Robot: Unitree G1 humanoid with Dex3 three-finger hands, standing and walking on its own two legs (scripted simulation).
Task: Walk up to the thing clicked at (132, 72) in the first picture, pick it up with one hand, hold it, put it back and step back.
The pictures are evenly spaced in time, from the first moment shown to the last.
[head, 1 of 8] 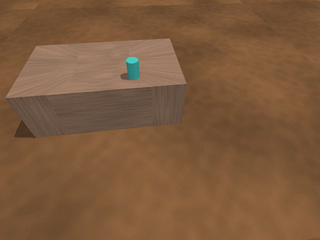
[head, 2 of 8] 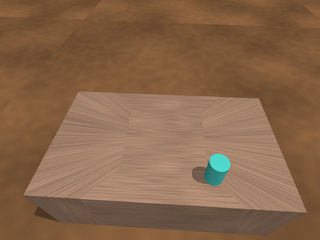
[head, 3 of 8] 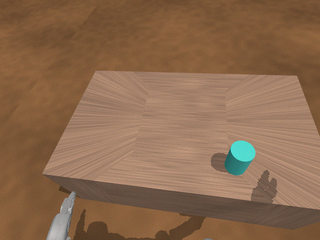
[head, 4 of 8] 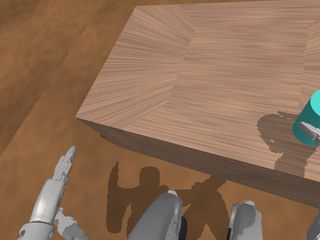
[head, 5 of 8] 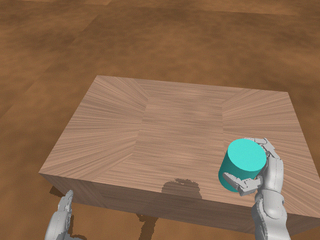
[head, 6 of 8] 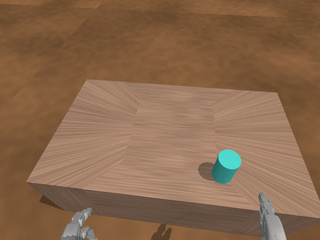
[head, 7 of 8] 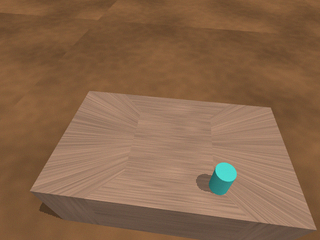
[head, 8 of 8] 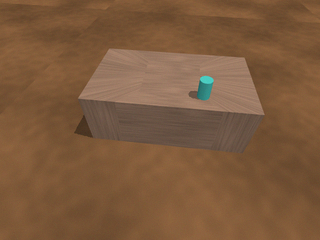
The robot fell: no
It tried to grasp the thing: yes
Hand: right
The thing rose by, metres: 0.27
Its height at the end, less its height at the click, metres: +0.00
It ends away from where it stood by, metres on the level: 0.01
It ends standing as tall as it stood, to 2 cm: yes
